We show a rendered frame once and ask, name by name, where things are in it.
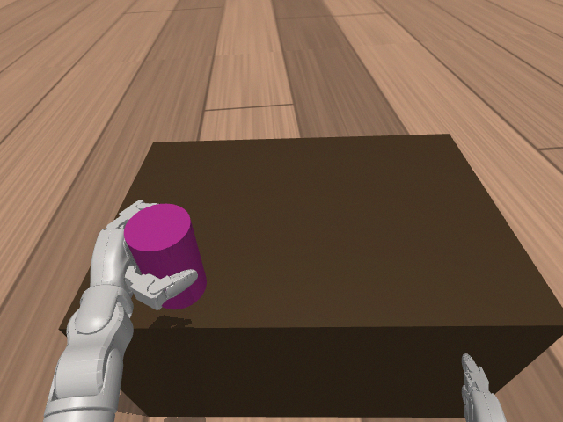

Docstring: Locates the left robot hand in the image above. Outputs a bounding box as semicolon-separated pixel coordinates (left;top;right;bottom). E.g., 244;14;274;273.
90;200;198;310

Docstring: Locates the left robot arm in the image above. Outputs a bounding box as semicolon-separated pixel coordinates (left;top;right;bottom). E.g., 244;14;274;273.
43;285;134;422

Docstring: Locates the right robot hand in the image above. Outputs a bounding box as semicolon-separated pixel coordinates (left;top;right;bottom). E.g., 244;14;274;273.
462;353;507;422

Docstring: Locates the can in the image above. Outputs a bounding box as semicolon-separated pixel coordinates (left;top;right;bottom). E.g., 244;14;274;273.
124;204;207;309

